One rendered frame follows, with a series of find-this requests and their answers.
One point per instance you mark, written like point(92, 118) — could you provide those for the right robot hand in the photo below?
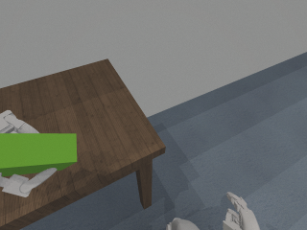
point(246, 220)

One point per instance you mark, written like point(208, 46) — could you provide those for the right robot thigh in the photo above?
point(181, 224)

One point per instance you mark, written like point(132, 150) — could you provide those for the sponge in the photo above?
point(25, 153)

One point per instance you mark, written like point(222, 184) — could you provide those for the left robot hand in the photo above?
point(17, 184)

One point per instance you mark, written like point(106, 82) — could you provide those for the table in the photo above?
point(114, 138)

